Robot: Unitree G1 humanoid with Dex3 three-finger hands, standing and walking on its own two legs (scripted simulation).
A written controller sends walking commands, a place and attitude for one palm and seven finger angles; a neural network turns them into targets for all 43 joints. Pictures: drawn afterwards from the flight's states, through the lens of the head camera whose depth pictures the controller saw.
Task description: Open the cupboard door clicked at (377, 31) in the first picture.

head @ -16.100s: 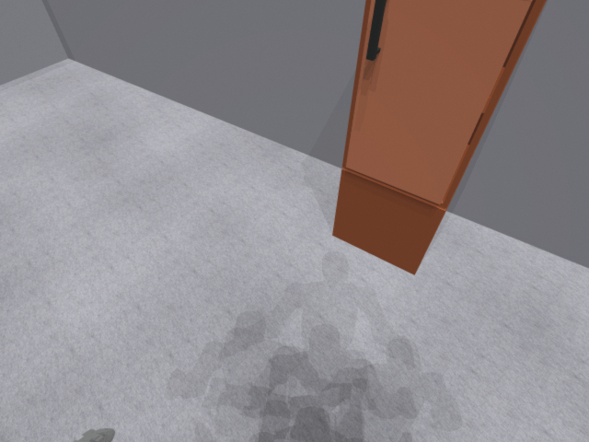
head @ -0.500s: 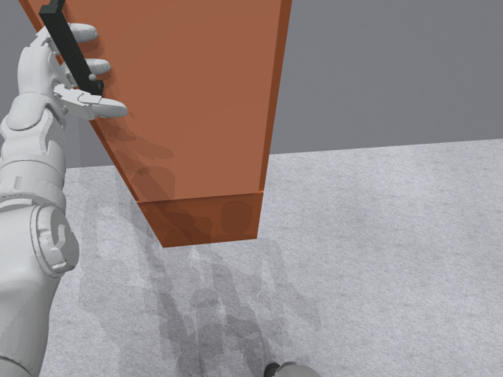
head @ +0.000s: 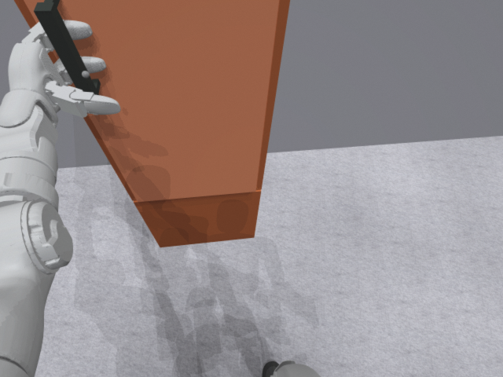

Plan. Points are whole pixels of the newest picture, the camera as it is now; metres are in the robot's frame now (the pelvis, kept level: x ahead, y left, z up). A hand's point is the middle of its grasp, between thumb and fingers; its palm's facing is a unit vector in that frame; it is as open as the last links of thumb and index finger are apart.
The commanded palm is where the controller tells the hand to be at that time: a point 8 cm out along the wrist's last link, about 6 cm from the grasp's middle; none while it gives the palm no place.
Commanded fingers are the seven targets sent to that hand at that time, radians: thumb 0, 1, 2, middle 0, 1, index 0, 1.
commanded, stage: close the thumb around the handle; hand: left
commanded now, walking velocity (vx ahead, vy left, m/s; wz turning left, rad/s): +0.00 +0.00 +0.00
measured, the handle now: (75, 54) +0.57 +0.21 +0.16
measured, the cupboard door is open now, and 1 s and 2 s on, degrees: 0 3 52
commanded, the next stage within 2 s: pull the door open along its arc in 0.64 s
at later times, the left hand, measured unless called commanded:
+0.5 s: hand (85, 75) +0.52 +0.19 +0.17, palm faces +0.04 -1.00 +0.00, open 6.5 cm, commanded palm +0.50 +0.23 +0.16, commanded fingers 0.00 0.90 0.90 -0.40 -1.35 -0.40 -1.35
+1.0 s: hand (85, 82) +0.51 +0.18 +0.17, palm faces +0.02 -1.00 +0.01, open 5.6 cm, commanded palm +0.45 +0.23 +0.16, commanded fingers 0.00 0.90 0.90 -0.40 -1.35 -0.40 -1.35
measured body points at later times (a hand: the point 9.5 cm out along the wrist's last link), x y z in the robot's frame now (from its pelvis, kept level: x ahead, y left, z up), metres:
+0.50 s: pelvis +0.01 +0.00 +0.00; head +0.08 +0.00 +0.45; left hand +0.51 +0.24 +0.17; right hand +0.01 -0.26 -0.12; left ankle -0.04 +0.09 -0.72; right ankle +0.02 -0.11 -0.72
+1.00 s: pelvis +0.01 +0.00 +0.00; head +0.08 -0.01 +0.45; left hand +0.50 +0.24 +0.17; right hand +0.00 -0.27 -0.11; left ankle -0.04 +0.09 -0.72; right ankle +0.02 -0.11 -0.72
